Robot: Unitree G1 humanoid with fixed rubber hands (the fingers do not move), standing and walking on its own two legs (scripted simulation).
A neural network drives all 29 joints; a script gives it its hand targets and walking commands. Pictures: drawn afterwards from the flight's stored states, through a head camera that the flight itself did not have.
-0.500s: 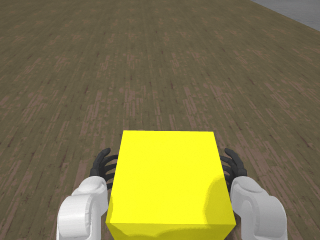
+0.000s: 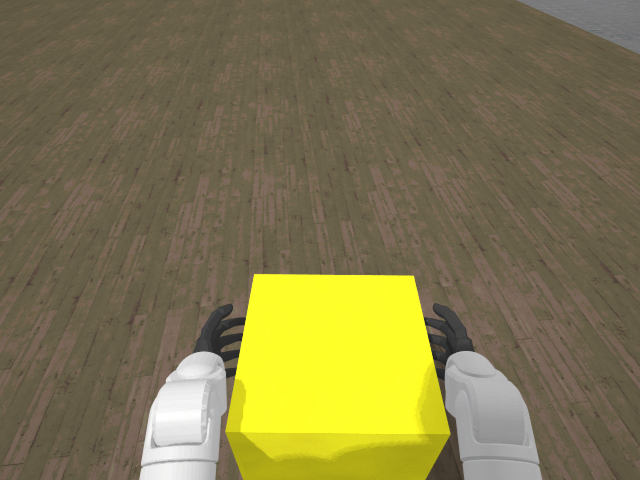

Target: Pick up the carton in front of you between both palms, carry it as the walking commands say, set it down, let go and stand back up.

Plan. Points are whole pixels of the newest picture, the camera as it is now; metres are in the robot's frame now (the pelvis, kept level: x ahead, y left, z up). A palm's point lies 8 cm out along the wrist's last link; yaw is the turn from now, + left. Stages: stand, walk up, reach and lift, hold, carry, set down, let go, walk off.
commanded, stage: carry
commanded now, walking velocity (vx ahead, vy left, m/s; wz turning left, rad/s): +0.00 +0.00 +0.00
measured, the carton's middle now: (332, 393) +0.27 +0.00 -0.02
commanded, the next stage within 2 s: none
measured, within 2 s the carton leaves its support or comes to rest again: neither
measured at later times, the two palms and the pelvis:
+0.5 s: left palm (215, 350) +0.29 +0.15 +0.04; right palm (451, 350) +0.29 -0.15 +0.04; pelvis +0.01 +0.00 +0.00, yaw +0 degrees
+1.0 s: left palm (224, 247) +0.49 +0.17 +0.04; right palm (406, 245) +0.48 -0.13 +0.04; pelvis +0.20 +0.03 +0.00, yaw -1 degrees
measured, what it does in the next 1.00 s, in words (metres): walks ahead: left foot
